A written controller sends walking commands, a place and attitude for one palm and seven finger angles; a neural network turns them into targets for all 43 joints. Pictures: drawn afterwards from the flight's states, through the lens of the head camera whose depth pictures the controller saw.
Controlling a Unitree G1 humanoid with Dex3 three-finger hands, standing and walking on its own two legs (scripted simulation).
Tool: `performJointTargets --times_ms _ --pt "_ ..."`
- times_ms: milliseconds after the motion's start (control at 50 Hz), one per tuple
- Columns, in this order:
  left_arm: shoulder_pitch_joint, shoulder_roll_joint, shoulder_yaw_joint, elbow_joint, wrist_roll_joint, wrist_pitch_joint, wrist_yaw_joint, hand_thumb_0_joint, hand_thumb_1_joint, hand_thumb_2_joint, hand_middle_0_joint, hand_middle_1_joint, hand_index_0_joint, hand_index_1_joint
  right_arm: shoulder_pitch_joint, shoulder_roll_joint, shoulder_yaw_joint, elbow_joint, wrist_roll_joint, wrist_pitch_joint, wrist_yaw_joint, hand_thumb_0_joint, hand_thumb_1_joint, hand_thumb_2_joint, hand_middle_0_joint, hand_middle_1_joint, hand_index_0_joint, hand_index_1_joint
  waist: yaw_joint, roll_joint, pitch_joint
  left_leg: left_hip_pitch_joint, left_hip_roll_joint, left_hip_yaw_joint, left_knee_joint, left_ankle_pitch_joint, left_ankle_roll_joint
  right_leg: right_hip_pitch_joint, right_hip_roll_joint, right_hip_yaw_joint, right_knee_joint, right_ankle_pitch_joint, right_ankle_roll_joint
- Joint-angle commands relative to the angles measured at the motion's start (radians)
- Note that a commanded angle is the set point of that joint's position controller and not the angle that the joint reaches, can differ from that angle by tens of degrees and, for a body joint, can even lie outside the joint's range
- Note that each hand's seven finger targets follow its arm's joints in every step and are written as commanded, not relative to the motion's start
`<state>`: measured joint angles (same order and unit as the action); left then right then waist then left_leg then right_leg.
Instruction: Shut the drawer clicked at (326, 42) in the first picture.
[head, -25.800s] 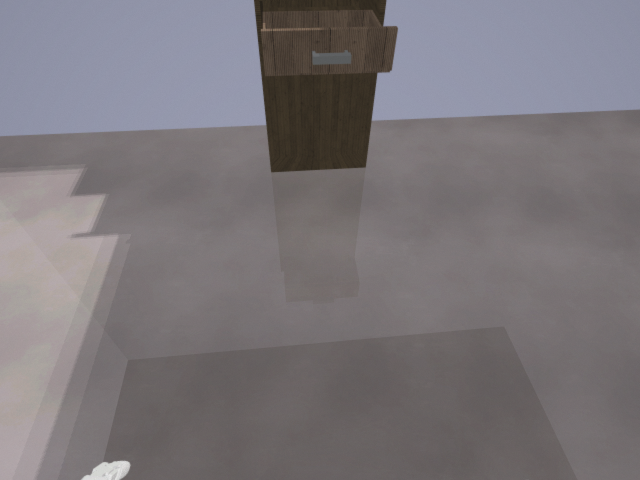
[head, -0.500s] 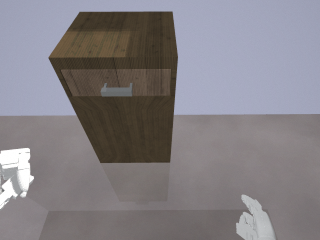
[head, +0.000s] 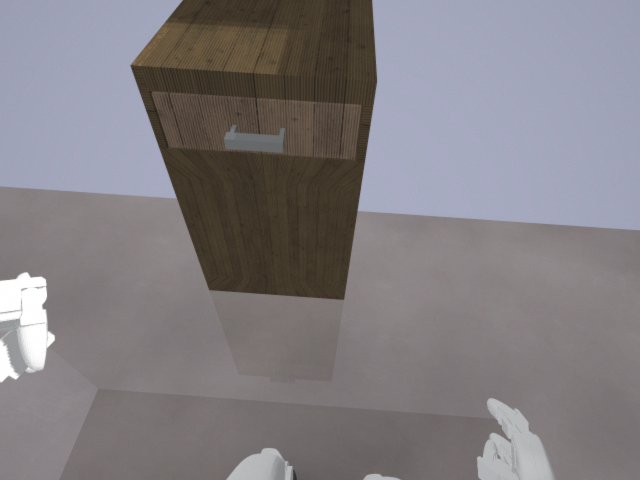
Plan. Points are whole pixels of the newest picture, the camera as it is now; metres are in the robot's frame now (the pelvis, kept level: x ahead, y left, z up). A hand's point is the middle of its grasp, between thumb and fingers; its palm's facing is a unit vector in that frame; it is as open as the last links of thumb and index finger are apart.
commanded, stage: step back with the hand held close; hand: left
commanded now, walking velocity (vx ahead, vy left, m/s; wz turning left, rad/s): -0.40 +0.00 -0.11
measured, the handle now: (256, 136) +0.79 +0.17 -0.04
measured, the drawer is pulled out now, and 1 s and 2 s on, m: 0.00 0.00 0.00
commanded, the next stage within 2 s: stop stepping back and stand still in 0.24 s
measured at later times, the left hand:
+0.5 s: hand out of the picture +0.10 +0.19 +0.19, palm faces +0.22 -0.86 -0.46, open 3.2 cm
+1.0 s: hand out of the picture +0.05 +0.20 +0.19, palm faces +0.31 -0.87 -0.39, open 3.2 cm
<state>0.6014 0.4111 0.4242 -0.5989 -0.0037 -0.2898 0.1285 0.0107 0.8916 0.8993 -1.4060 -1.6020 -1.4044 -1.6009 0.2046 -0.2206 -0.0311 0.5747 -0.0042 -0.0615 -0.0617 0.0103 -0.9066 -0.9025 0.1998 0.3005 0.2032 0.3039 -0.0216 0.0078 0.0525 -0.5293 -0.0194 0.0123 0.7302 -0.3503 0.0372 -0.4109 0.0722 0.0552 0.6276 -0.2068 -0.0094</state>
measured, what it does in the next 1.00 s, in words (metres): walks backwards: left foot, then right foot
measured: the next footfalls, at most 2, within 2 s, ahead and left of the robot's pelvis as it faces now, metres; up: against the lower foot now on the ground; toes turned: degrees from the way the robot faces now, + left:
left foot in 0.14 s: +0.06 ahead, +0.13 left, +0.00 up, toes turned +0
right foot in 0.42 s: -0.11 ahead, -0.12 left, +0.00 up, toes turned -5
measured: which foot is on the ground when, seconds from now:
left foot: up 0.00-0.12, down 0.14-0.42, up 0.44-0.62, down 0.64-1.00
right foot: down 0.00-0.14, up 0.16-0.40, down 0.42-1.00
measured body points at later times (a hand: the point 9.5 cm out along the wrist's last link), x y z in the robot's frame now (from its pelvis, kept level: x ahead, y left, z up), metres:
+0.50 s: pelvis -0.12 -0.01 +0.01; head -0.10 -0.01 +0.46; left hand +0.08 +0.23 +0.21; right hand +0.02 -0.24 -0.08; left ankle -0.03 +0.11 -0.69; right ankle -0.15 -0.12 -0.72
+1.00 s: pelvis -0.15 -0.01 +0.01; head -0.18 +0.00 +0.46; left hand +0.03 +0.25 +0.21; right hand -0.03 -0.26 -0.07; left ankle -0.10 +0.10 -0.72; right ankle -0.15 -0.12 -0.72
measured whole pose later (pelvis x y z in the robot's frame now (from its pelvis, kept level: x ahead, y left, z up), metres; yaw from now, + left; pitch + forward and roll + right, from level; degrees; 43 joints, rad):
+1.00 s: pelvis -0.15 -0.01 +0.01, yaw -6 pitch -2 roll -1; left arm 0.61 0.34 0.33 -0.56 -0.01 -0.24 0.15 0.01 0.89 0.90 -1.41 -1.60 -1.41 -1.60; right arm 0.26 -0.21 0.00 0.66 -0.01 -0.12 -0.07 0.01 -0.91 -0.90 0.20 0.30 0.20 0.30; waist -0.01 0.00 -0.03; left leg -0.30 0.01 0.01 0.58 -0.24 0.02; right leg -0.24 0.03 -0.01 0.57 -0.29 -0.02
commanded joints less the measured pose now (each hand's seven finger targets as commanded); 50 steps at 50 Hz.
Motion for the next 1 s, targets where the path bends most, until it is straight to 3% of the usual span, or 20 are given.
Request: performJointTargets --times_ms 0,40,80,120,180,260,320,360,380,400,420,480,560,640,680,760,840,880,940,980 --pt "-0.043 0.154 0.082 -0.190 -0.029 -0.039 0.039 0.000 0.900 0.900 -1.400 -1.600 -1.400 -1.600 -0.060 -0.090 -0.058 -0.127 0.000 -0.030 0.012 0.000 -0.900 -0.900 0.200 0.300 0.200 0.300 -0.005 -0.223 -0.173 0.132 0.008 -0.063 0.328 -0.113 -0.035 -0.067 -0.384 0.390 -0.395 -0.021 -0.183" --pt "-0.033 0.160 0.089 -0.176 -0.024 -0.030 0.042 0.000 0.900 0.900 -1.400 -1.600 -1.400 -1.600 -0.071 -0.075 -0.038 -0.137 0.000 -0.017 0.003 0.000 -0.900 -0.900 0.200 0.300 0.200 0.300 0.001 -0.206 -0.135 0.202 0.032 -0.051 0.103 -0.080 -0.028 -0.081 -0.290 0.235 -0.316 0.082 -0.116" --pt "-0.054 0.153 0.068 -0.197 -0.029 -0.040 0.039 0.000 0.900 0.900 -1.400 -1.600 -1.400 -1.600 -0.095 -0.092 -0.025 -0.123 0.004 -0.016 -0.016 0.000 -0.900 -0.900 0.200 0.300 0.200 0.300 -0.013 -0.030 -0.082 0.265 0.028 -0.036 -0.269 0.038 -0.023 -0.095 -0.182 0.129 -0.166 0.054 -0.042" --pt "-0.069 0.149 0.087 -0.246 -0.011 -0.067 0.044 0.000 0.900 0.900 -1.400 -1.600 -1.400 -1.600 -0.100 -0.136 -0.036 -0.132 -0.010 -0.048 -0.024 0.000 -0.900 -0.900 0.200 0.300 0.200 0.300 0.002 0.378 -0.117 0.000 0.341 -0.340 -0.488 0.124 0.107 0.079 -0.012 0.007 0.276 -0.127 0.032" --pt "-0.022 0.189 0.146 -0.242 -0.034 -0.075 0.042 0.000 0.900 0.900 -1.400 -1.600 -1.400 -1.600 -0.043 -0.103 -0.067 -0.102 -0.013 -0.114 -0.001 0.000 -0.900 -0.900 0.200 0.300 0.200 0.300 0.005 0.205 -0.243 0.111 0.395 -0.264 -0.407 0.255 0.164 -0.013 0.002 0.057 0.547 -0.264 0.030" --pt "-0.017 0.116 0.071 -0.299 -0.045 -0.046 0.023 0.000 0.900 0.900 -1.400 -1.600 -1.400 -1.600 -0.053 -0.098 -0.058 -0.080 -0.013 -0.129 0.028 0.000 -0.900 -0.900 0.200 0.300 0.200 0.300 0.017 0.184 -0.193 0.207 0.349 -0.136 -0.344 0.468 0.113 0.010 -0.039 -0.027 0.276 -0.285 0.035" --pt "-0.027 0.102 0.041 -0.259 -0.041 -0.033 0.018 0.000 0.900 0.900 -1.400 -1.600 -1.400 -1.600 -0.070 -0.104 -0.040 -0.069 -0.018 -0.137 0.031 0.000 -0.900 -0.900 0.200 0.300 0.200 0.300 0.020 0.218 -0.178 0.182 0.329 -0.123 -0.356 0.269 0.076 0.113 -0.033 -0.062 0.046 -0.211 0.038" --pt "0.007 0.112 0.055 -0.214 -0.035 -0.019 0.014 0.000 0.900 0.900 -1.400 -1.600 -1.400 -1.600 -0.070 -0.100 -0.036 -0.090 -0.008 -0.129 0.031 0.000 -0.900 -0.900 0.200 0.300 0.200 0.300 0.031 0.150 -0.149 0.144 0.225 -0.043 -0.307 -0.051 0.016 0.182 -0.050 -0.084 -0.203 -0.125 0.023" --pt "0.024 0.143 0.083 -0.206 -0.024 -0.016 0.015 0.000 0.900 0.900 -1.400 -1.600 -1.400 -1.600 -0.058 -0.090 -0.037 -0.102 -0.002 -0.118 0.028 0.000 -0.900 -0.900 0.200 0.300 0.200 0.300 0.023 0.036 -0.133 0.141 0.121 0.037 -0.177 -0.111 -0.033 0.146 -0.122 0.011 -0.322 -0.121 -0.016" --pt "0.014 0.187 0.103 -0.185 -0.034 -0.012 0.019 0.000 0.900 0.900 -1.400 -1.600 -1.400 -1.600 -0.079 -0.066 -0.028 -0.118 0.000 -0.100 0.025 0.000 -0.900 -0.900 0.200 0.300 0.200 0.300 0.022 -0.206 -0.113 0.091 0.037 0.070 0.045 -0.116 -0.067 0.057 -0.305 0.298 -0.428 -0.159 -0.097" --pt "-0.038 0.217 0.120 -0.188 -0.046 -0.011 0.031 0.000 0.900 0.900 -1.400 -1.600 -1.400 -1.600 -0.088 -0.072 -0.018 -0.112 0.003 -0.094 0.017 0.000 -0.900 -0.900 0.200 0.300 0.200 0.300 0.034 -0.232 -0.093 0.035 0.028 0.022 0.217 -0.100 -0.060 0.029 -0.419 0.368 -0.454 -0.079 -0.154" --pt "0.025 0.178 0.125 -0.178 -0.037 0.005 0.041 0.000 0.900 0.900 -1.400 -1.600 -1.400 -1.600 -0.080 -0.067 -0.008 -0.119 0.013 -0.079 0.006 0.000 -0.900 -0.900 0.200 0.300 0.200 0.300 0.012 -0.131 -0.219 0.016 0.061 -0.027 0.135 -0.017 -0.040 0.246 -0.341 0.211 -0.259 0.154 -0.143" --pt "0.071 0.131 0.084 -0.145 -0.043 0.000 0.053 0.000 0.900 0.900 -1.400 -1.600 -1.400 -1.600 -0.076 -0.075 0.001 -0.104 0.017 -0.093 -0.018 0.000 -0.900 -0.900 0.200 0.300 0.200 0.300 0.004 -0.066 -0.136 0.301 0.037 0.023 -0.274 0.085 -0.007 0.101 -0.231 0.081 -0.270 -0.105 -0.057" --pt "0.058 0.134 0.066 -0.153 -0.034 -0.011 0.046 0.000 0.900 0.900 -1.400 -1.600 -1.400 -1.600 -0.058 -0.140 -0.024 -0.114 0.022 -0.120 -0.024 0.000 -0.900 -0.900 0.200 0.300 0.200 0.300 0.017 0.047 -0.102 0.283 0.167 -0.157 -0.376 0.149 0.052 0.152 -0.104 0.023 -0.143 -0.024 0.012" --pt "0.038 0.141 0.074 -0.151 -0.029 -0.012 0.044 0.000 0.900 0.900 -1.400 -1.600 -1.400 -1.600 -0.066 -0.117 -0.009 -0.099 0.013 -0.115 -0.030 0.000 -0.900 -0.900 0.200 0.300 0.200 0.300 0.007 0.173 -0.079 0.186 0.171 -0.183 -0.458 -0.081 0.054 0.172 -0.096 -0.023 -0.112 -0.124 0.009" --pt "-0.017 0.099 0.036 -0.120 -0.002 -0.004 0.051 0.000 0.900 0.900 -1.400 -1.600 -1.400 -1.600 -0.057 -0.123 -0.018 -0.093 0.009 -0.118 -0.030 0.000 -0.900 -0.900 0.200 0.300 0.200 0.300 0.008 0.105 -0.002 0.028 0.144 -0.151 -0.469 -0.336 0.044 0.221 -0.075 -0.011 -0.163 -0.260 -0.010" --pt "-0.045 0.116 0.032 -0.156 -0.007 -0.008 0.046 0.000 0.900 0.900 -1.400 -1.600 -1.400 -1.600 -0.052 -0.109 -0.024 -0.087 -0.005 -0.118 -0.018 0.000 -0.900 -0.900 0.200 0.300 0.200 0.300 -0.002 -0.089 -0.030 0.152 0.046 -0.026 -0.161 -0.061 0.008 0.095 -0.227 0.234 -0.353 -0.399 -0.090" --pt "-0.072 0.130 0.042 -0.169 -0.010 -0.009 0.053 0.000 0.900 0.900 -1.400 -1.600 -1.400 -1.600 -0.049 -0.106 -0.021 -0.074 -0.003 -0.116 -0.012 0.000 -0.900 -0.900 0.200 0.300 0.200 0.300 -0.005 -0.091 -0.061 0.182 0.039 -0.009 -0.084 0.010 -0.003 0.102 -0.281 0.271 -0.364 -0.328 -0.116" --pt "-0.060 0.105 0.028 -0.134 -0.018 -0.003 0.049 0.000 0.900 0.900 -1.400 -1.600 -1.400 -1.600 -0.051 -0.105 -0.015 -0.076 -0.002 -0.109 -0.015 0.000 -0.900 -0.900 0.200 0.300 0.200 0.300 -0.004 -0.039 -0.033 0.306 0.066 -0.047 -0.233 -0.006 0.007 -0.006 -0.195 0.134 -0.292 -0.340 -0.071" --pt "-0.072 0.107 0.035 -0.149 -0.018 -0.008 0.045 0.000 0.900 0.900 -1.400 -1.600 -1.400 -1.600 -0.068 -0.115 -0.008 -0.085 -0.001 -0.113 -0.022 0.000 -0.900 -0.900 0.200 0.300 0.200 0.300 0.001 0.117 -0.018 0.272 0.145 -0.188 -0.409 -0.110 0.028 0.021 -0.093 0.028 -0.160 -0.251 -0.018"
